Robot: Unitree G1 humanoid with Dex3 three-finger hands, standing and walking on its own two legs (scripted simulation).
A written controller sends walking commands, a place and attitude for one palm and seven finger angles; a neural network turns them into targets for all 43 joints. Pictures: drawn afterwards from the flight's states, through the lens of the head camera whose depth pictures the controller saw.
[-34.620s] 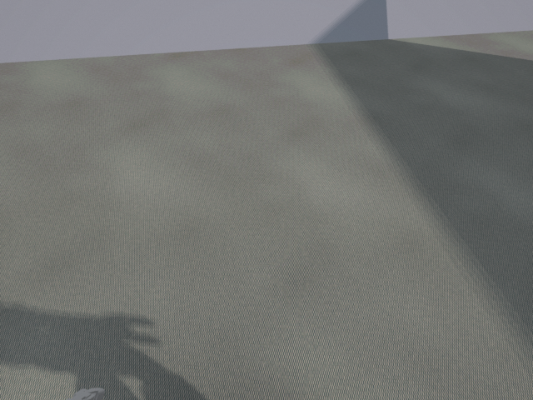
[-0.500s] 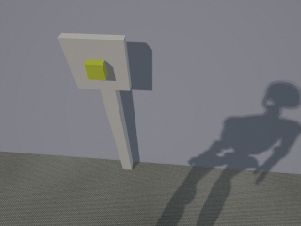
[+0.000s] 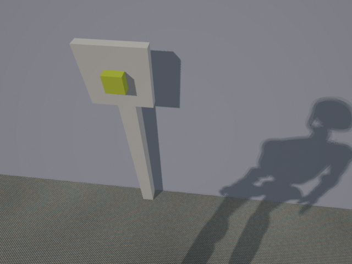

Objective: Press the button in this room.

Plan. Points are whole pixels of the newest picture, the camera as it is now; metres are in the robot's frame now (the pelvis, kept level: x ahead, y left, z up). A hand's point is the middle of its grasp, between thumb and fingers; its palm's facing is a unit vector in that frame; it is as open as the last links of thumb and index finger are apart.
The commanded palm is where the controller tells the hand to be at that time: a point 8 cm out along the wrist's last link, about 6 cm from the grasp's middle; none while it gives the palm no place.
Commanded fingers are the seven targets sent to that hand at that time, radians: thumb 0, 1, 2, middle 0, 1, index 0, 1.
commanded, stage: shuffle to correct the standing spot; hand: left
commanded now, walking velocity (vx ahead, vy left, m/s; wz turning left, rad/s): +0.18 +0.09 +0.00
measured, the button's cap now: (115, 81) +0.54 +0.21 +0.12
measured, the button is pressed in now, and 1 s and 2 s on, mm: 0 0 0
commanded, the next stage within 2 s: come to a stop and stand still in 0.10 s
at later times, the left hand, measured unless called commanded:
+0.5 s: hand out of the picture +0.10 +0.20 -0.18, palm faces +0.04 -0.97 -0.23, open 7.3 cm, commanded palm none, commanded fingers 0.00 0.90 0.90 -0.20 -0.30 -0.20 -0.30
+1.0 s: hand out of the picture +0.08 +0.20 -0.17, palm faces +0.01 -0.97 -0.22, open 7.3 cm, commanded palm none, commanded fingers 0.00 0.90 0.90 -0.20 -0.30 -0.20 -0.30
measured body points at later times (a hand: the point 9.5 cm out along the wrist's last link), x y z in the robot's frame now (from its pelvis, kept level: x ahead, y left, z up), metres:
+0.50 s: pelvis +0.06 +0.02 -0.01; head +0.11 +0.02 +0.44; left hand +0.10 +0.25 -0.16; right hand +0.02 -0.19 -0.17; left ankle -0.01 +0.14 -0.72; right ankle +0.06 -0.07 -0.74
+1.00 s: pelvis +0.06 +0.02 +0.00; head +0.08 +0.02 +0.45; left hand +0.08 +0.25 -0.15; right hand +0.10 -0.21 -0.16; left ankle +0.03 +0.15 -0.74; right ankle +0.06 -0.08 -0.74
